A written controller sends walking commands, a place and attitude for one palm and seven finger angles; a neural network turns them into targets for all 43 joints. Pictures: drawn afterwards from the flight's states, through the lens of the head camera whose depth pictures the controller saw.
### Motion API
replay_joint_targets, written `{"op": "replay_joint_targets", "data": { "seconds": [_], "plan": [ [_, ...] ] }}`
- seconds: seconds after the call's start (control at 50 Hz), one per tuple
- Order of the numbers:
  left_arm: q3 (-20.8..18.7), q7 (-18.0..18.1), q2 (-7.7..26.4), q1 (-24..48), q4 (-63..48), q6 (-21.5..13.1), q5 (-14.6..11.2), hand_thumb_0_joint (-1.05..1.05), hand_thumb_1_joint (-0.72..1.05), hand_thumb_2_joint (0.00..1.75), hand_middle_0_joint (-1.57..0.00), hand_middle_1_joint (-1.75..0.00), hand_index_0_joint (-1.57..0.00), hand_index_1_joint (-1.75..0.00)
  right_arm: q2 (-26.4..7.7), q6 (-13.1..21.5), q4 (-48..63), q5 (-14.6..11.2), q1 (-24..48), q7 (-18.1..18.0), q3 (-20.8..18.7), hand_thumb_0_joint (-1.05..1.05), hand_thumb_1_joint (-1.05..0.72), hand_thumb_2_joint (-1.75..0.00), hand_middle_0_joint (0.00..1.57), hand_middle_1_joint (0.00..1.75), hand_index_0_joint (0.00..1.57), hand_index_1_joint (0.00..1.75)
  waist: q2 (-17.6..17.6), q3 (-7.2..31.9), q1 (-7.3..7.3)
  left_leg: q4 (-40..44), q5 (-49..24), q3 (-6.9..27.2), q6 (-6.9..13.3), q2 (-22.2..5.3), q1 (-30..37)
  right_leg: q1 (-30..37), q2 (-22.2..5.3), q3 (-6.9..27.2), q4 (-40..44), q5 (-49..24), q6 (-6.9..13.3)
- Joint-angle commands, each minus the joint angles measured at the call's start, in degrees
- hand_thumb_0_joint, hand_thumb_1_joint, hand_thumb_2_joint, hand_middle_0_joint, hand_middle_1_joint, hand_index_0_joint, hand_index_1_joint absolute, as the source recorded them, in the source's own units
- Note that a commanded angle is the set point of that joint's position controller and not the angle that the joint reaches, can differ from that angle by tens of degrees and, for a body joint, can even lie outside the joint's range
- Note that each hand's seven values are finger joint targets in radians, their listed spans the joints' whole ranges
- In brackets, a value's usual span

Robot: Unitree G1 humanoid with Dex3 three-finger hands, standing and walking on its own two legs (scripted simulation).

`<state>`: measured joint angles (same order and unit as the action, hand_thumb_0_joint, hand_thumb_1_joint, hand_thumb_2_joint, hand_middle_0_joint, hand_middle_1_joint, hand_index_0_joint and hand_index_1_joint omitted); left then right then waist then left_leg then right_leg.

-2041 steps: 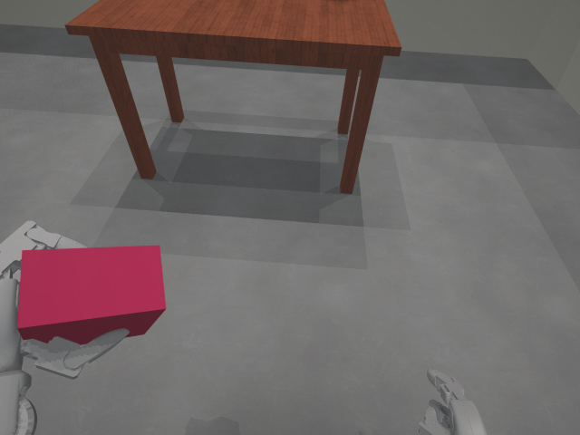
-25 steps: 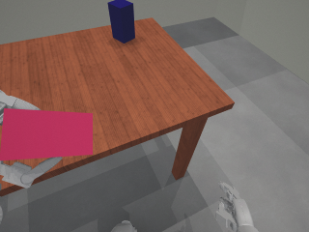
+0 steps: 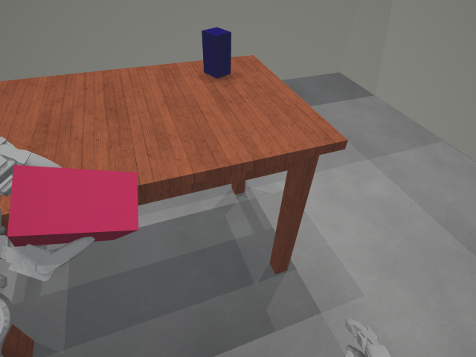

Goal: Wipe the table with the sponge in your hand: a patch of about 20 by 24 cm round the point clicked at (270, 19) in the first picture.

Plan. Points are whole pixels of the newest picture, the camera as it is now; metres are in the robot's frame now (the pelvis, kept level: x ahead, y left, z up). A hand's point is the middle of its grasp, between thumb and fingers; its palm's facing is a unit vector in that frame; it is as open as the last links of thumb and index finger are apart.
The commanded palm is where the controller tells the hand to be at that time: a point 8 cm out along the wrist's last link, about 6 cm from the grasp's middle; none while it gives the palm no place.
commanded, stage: stop stepping back and stand still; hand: left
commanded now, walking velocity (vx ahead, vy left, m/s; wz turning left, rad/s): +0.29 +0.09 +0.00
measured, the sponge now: (91, 210) +0.23 +0.20 +0.21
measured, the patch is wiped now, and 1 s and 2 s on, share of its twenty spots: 1.00 1.00 1.00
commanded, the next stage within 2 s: stand and wait in 0.80 s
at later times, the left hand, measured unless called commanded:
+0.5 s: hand (12, 311) +0.10 +0.20 +0.24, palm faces +0.39 -0.84 -0.39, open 10.5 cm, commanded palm +0.05 +0.24 +0.24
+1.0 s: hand out of the picture +0.07 +0.18 +0.22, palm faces +0.40 -0.84 -0.37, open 10.6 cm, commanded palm +0.01 +0.23 +0.24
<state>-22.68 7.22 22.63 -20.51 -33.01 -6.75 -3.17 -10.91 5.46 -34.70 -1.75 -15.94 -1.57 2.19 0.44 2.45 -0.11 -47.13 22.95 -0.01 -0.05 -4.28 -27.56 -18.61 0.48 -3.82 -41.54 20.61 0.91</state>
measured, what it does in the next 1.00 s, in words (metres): walks backwards: left foot, then right foot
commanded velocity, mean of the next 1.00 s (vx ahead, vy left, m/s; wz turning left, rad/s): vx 0.19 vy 0.04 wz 0.00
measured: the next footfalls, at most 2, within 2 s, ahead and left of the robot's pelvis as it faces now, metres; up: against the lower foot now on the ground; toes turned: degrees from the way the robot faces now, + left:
left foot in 0.22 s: -0.07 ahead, +0.09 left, +0.00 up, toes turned +2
right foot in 0.52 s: -0.07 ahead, -0.15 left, +0.00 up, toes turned -5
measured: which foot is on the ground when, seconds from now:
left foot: up 0.00-0.20, down 0.22-1.00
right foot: down 0.00-0.22, up 0.24-0.50, down 0.52-1.00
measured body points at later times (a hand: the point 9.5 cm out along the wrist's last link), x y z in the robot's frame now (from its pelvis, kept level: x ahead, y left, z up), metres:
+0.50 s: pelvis -0.12 -0.03 +0.02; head -0.17 -0.04 +0.47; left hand +0.07 +0.24 +0.26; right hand +0.00 -0.26 -0.07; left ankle -0.10 +0.10 -0.71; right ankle -0.09 -0.16 -0.70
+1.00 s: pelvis -0.15 -0.05 +0.02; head -0.17 -0.07 +0.47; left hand +0.04 +0.22 +0.24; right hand +0.01 -0.29 -0.07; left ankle -0.13 +0.07 -0.67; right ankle -0.11 -0.15 -0.71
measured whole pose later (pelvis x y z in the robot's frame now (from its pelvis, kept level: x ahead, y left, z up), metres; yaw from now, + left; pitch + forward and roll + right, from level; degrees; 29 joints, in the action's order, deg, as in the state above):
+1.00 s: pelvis -0.15 -0.05 +0.02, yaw +1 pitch -2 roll -1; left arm -20.2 6.5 20.5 -22.2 -28.4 -7.4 -4.1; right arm -13.0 4.5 -37.1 -1.3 -11.8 -2.6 1.2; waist 3.7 0.8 -0.8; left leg -55.2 20.6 0.9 0.6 -2.1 -25.8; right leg -17.0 0.2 -6.6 -33.5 14.4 2.6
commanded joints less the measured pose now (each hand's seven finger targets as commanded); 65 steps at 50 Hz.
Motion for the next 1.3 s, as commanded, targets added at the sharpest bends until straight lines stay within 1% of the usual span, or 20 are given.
{"op": "replay_joint_targets", "data": {
  "seconds": [0.0,0.08,0.16,0.2,0.28,0.4,0.44,0.46,0.5,0.58,0.66,0.68,0.72,0.76,0.84,0.86,0.9,1.04,1.1,1.28],
  "plan": [
    [-1.92,-1.29,10.11,14.31,-4.79,-1.73,-1.02,0.0,0.1,1.3,-1.2,-1.6,-1.2,-1.6,-7.37,1.71,7.85,-1.26,10.92,-1.72,-2.89,0.0,-0.9,-0.9,0.2,0.3,0.2,0.3,-16.57,-0.85,-1.9,-40.95,-2.38,2.64,0.2,4.2,-4.92,-11.96,-18.41,22.19,31.08,1.07,8.11],
    [-4.62,-1.83,11.54,8.77,-6.29,-1.94,-1.28,0.0,0.1,1.3,-1.2,-1.6,-1.2,-1.6,-5.8,-1.16,6.76,-1.08,12.01,-1.29,-2.56,0.0,-0.9,-0.9,0.2,0.3,0.2,0.3,-3.23,-1.21,-2.46,-21.14,-4.7,1.28,1.81,-1.18,7.36,-25.56,-14.86,11.22,27.6,14.79,5.46],
    [-4.1,0.51,10.33,5.27,-12.69,-2.18,-1.76,0.0,0.1,1.3,-1.2,-1.6,-1.2,-1.6,-6.18,2.19,9.0,-0.75,10.39,-2.82,-1.64,0.0,-0.9,-0.9,0.2,0.3,0.2,0.3,3.03,5.68,-0.87,18.92,3.72,-3.69,4.57,1.64,16.39,-13.0,-9.58,5.83,11.85,13.6,3.73],
    [-5.18,1.08,11.82,10.17,-18.91,-3.64,-1.19,0.0,0.1,1.3,-1.2,-1.6,-1.2,-1.6,-8.2,3.93,11.24,0.23,9.31,-2.73,-2.48,0.0,-0.9,-0.9,0.2,0.3,0.2,0.3,24.16,6.99,-1.23,33.8,9.53,18.04,10.56,-10.97,18.56,-19.47,2.05,-1.77,-24.38,11.71,-1.18],
    [-6.11,0.81,13.75,7.45,-12.12,-3.9,0.17,0.0,0.1,1.3,-1.2,-1.6,-1.2,-1.6,-5.4,5.85,6.56,-0.96,7.68,-0.65,-2.35,0.0,-0.9,-0.9,0.2,0.3,0.2,0.3,5.15,2.07,-1.77,31.3,-3.55,22.09,14.27,-14.57,16.21,-30.67,-4.09,7.75,-38.27,3.13,-1.58],
    [-4.86,0.02,9.43,4.0,-3.44,-3.35,-1.24,0.0,0.1,1.3,-1.2,-1.6,-1.2,-1.6,-8.29,4.08,7.67,0.32,9.24,-1.92,-2.38,0.0,-0.9,-0.9,0.2,0.3,0.2,0.3,15.94,-4.04,-0.45,32.87,13.26,7.8,8.09,-8.79,-0.64,-1.89,-1.93,-2.85,-1.49,4.21,-0.37],
    [-4.35,0.0,8.69,1.68,-2.93,-2.49,-1.13,0.0,0.1,1.3,-1.2,-1.6,-1.2,-1.6,-9.03,3.19,9.21,0.53,9.55,-2.11,-2.93,0.0,-0.9,-0.9,0.2,0.3,0.2,0.3,9.57,0.31,1.39,20.25,15.48,3.76,5.87,-4.5,-5.38,13.18,0.35,-5.82,10.07,1.86,0.2],
    [-2.77,-0.45,7.56,-0.04,-2.59,-2.02,-0.63,0.0,0.1,1.3,-1.2,-1.6,-1.2,-1.6,-8.36,2.68,9.53,0.22,8.86,-1.86,-3.13,0.0,-0.9,-0.9,0.2,0.3,0.2,0.3,-0.31,1.26,1.42,6.42,12.57,-1.15,4.77,0.34,-7.48,16.68,-1.56,-3.31,16.07,-1.08,1.44],
    [-4.32,-1.19,11.44,4.94,-6.41,-2.62,-0.92,0.0,0.1,1.3,-1.2,-1.6,-1.2,-1.6,-8.35,2.19,10.19,-0.73,9.73,-1.8,-4.19,0.0,-0.9,-0.9,0.2,0.3,0.2,0.3,-20.2,2.58,0.27,-25.69,4.99,-0.07,2.44,3.54,-14.16,13.26,-20.04,25.64,28.24,-3.89,8.17],
    [-7.41,-0.74,13.05,6.24,-12.61,-4.2,-1.39,0.0,0.1,1.3,-1.2,-1.6,-1.2,-1.6,-7.43,1.67,7.68,-0.38,10.14,-1.51,-4.31,0.0,-0.9,-0.9,0.2,0.3,0.2,0.3,-9.74,1.0,-1.66,-15.69,-3.9,3.21,2.11,-2.9,0.43,-8.7,-20.31,18.87,28.83,18.2,8.27],
    [-4.85,1.56,10.4,1.29,-16.43,-4.04,-1.52,0.0,0.1,1.3,-1.2,-1.6,-1.2,-1.6,-6.46,2.56,8.11,0.31,11.31,-3.54,-3.4,0.0,-0.9,-0.9,0.2,0.3,0.2,0.3,-1.23,2.55,-1.35,13.42,-0.23,-3.82,3.65,0.61,19.14,-13.53,-14.41,7.75,18.68,20.17,5.19],
    [-5.49,2.14,11.3,1.37,-16.65,-4.42,-1.45,0.0,0.1,1.3,-1.2,-1.6,-1.2,-1.6,-7.56,3.11,8.05,0.82,10.51,-3.97,-3.13,0.0,-0.9,-0.9,0.2,0.3,0.2,0.3,5.36,3.01,-1.05,19.34,5.35,-1.67,4.61,0.92,18.73,-12.24,-11.03,6.01,12.16,20.71,3.85],
    [-5.21,3.11,9.8,5.1,-17.78,-4.83,-0.97,0.0,0.1,1.3,-1.2,-1.6,-1.2,-1.6,-9.2,4.25,8.77,0.94,10.57,-3.98,-3.37,0.0,-0.9,-0.9,0.2,0.3,0.2,0.3,22.99,1.21,-0.7,36.5,24.18,22.7,11.62,-12.26,13.22,-14.26,0.15,-2.91,-12.06,14.69,-1.06],
    [-7.01,3.45,13.08,9.27,-16.0,-5.1,0.25,0.0,0.1,1.3,-1.2,-1.6,-1.2,-1.6,-7.64,5.47,7.06,0.43,7.81,-3.43,-4.1,0.0,-0.9,-0.9,0.2,0.3,0.2,0.3,17.92,0.92,-1.19,36.89,18.63,23.1,13.29,-12.94,11.11,-15.28,-2.1,2.49,-22.07,10.8,-1.02],
    [-5.18,2.68,8.81,-0.87,-2.37,-2.95,-0.74,0.0,0.1,1.3,-1.2,-1.6,-1.2,-1.6,-7.63,4.26,7.5,0.62,10.59,-2.8,-2.88,0.0,-0.9,-0.9,0.2,0.3,0.2,0.3,3.97,-1.09,1.73,21.14,7.2,6.48,5.45,-4.33,-0.03,9.52,-0.99,-1.18,14.05,0.59,-0.7],
    [-2.97,1.75,6.89,-2.23,-0.26,-2.54,-0.4,0.0,0.1,1.3,-1.2,-1.6,-1.2,-1.6,-7.47,3.51,8.42,0.68,11.07,-2.67,-3.14,0.0,-0.9,-0.9,0.2,0.3,0.2,0.3,-2.14,-2.91,1.47,9.86,6.24,1.13,3.55,0.46,-5.31,13.25,-3.38,2.95,20.88,-1.9,1.16],
    [-2.03,0.09,8.34,2.4,-3.5,-2.93,-1.05,0.0,0.1,1.3,-1.2,-1.6,-1.2,-1.6,-7.79,2.05,9.16,0.32,11.63,-1.98,-3.89,0.0,-0.9,-0.9,0.2,0.3,0.2,0.3,-12.45,-4.35,-0.38,-16.16,1.59,1.27,0.77,2.7,-10.29,7.92,-21.65,31.04,32.68,-1.7,7.97],
    [-4.53,2.22,9.66,1.01,-15.25,-4.43,-1.26,0.0,0.1,1.3,-1.2,-1.6,-1.2,-1.6,-6.48,1.97,8.67,1.1,11.85,-2.87,-3.08,0.0,-0.9,-0.9,0.2,0.3,0.2,0.3,-1.91,3.46,-0.86,17.35,-8.37,-1.23,1.89,1.42,18.68,-1.24,-12.05,9.23,21.24,2.87,3.77],
    [-4.09,3.48,9.18,1.83,-18.26,-4.71,-0.82,0.0,0.1,1.3,-1.2,-1.6,-1.2,-1.6,-8.43,2.79,9.55,1.25,12.67,-3.43,-3.46,0.0,-0.9,-0.9,0.2,0.3,0.2,0.3,11.21,2.75,0.79,28.17,-2.23,13.45,5.91,-7.54,15.32,0.34,-3.36,4.27,11.55,-1.71,-0.94],
    [-2.89,2.55,6.89,0.45,-6.47,-3.05,-0.73,0.0,0.1,1.3,-1.2,-1.6,-1.2,-1.6,-7.7,3.12,8.05,0.6,11.67,-2.29,-3.62,0.0,-0.9,-0.9,0.2,0.3,0.2,0.3,-0.03,4.22,-0.41,18.63,-20.54,2.81,1.38,-1.14,15.34,8.85,-6.31,7.4,17.44,-19.77,0.07]
  ]
}}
